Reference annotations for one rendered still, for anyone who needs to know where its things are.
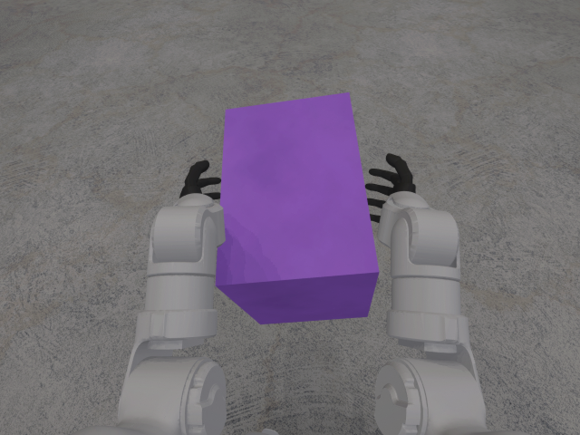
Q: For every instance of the right robot hand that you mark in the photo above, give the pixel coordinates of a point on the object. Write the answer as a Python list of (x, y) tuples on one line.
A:
[(401, 181)]

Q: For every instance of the left robot upper arm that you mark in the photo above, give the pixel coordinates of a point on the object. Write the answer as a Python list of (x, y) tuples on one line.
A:
[(170, 395)]

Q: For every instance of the left robot forearm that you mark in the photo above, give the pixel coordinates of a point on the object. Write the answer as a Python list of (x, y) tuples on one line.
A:
[(180, 285)]

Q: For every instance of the right robot upper arm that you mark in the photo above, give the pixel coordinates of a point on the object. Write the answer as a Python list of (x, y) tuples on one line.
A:
[(415, 396)]

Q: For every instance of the right robot forearm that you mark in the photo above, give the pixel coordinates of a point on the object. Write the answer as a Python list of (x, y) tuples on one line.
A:
[(425, 309)]

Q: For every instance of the left robot hand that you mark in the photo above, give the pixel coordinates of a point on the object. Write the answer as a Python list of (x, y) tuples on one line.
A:
[(193, 184)]

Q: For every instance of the carton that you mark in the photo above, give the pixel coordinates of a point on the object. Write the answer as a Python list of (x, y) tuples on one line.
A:
[(299, 244)]

